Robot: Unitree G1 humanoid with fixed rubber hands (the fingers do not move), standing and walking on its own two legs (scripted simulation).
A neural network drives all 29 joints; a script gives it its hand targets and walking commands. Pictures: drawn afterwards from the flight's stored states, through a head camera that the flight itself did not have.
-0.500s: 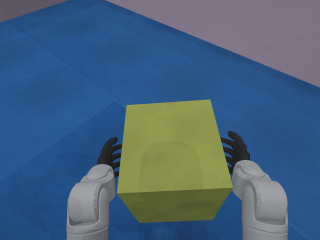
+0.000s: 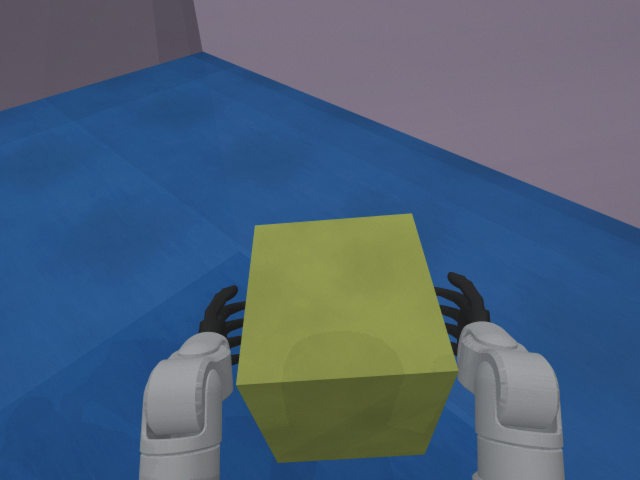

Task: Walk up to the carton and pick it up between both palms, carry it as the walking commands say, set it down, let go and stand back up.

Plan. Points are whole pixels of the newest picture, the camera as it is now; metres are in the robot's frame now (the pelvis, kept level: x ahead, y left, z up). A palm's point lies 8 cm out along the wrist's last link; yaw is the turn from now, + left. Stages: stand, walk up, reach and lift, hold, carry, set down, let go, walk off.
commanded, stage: carry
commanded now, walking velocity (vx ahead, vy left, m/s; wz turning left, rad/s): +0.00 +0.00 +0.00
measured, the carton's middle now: (342, 343) +0.31 +0.00 +0.02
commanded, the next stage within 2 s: none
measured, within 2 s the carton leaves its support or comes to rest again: neither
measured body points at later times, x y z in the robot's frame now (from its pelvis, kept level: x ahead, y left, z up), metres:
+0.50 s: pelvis +0.00 +0.00 +0.00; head +0.00 +0.01 +0.45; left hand +0.28 +0.15 +0.06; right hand +0.29 -0.15 +0.07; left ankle -0.03 +0.11 -0.73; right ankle -0.03 -0.16 -0.73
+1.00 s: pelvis -0.03 -0.01 +0.00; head -0.05 +0.00 +0.45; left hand +0.26 +0.13 +0.05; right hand +0.26 -0.16 +0.07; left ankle -0.03 +0.11 -0.73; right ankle -0.03 -0.16 -0.73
